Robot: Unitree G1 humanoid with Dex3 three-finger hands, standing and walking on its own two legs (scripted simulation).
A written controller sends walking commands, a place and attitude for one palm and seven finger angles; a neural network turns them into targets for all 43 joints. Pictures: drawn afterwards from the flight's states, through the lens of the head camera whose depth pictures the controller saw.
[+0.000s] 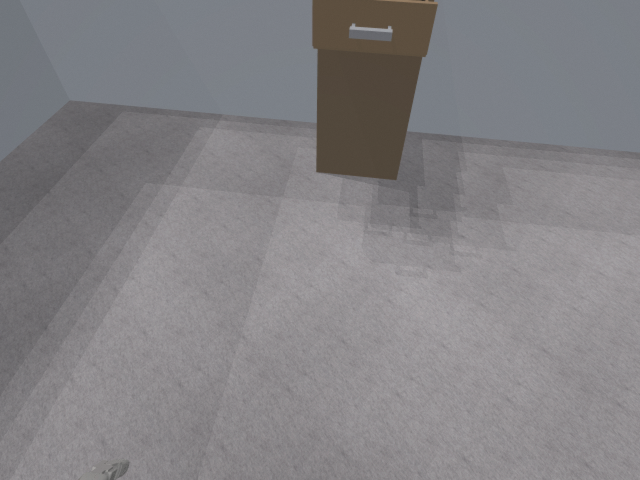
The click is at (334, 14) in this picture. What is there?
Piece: drawer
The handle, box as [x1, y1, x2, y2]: [349, 23, 392, 40]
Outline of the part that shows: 349,29 349,37 380,40 390,40 392,32 390,26 388,26 387,29 355,27 355,23 352,23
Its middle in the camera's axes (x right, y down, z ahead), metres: +0.14 -0.61 +1.13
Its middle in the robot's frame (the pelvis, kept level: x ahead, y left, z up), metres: +1.27 -0.09 +0.04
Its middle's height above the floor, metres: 0.81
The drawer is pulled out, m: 0.30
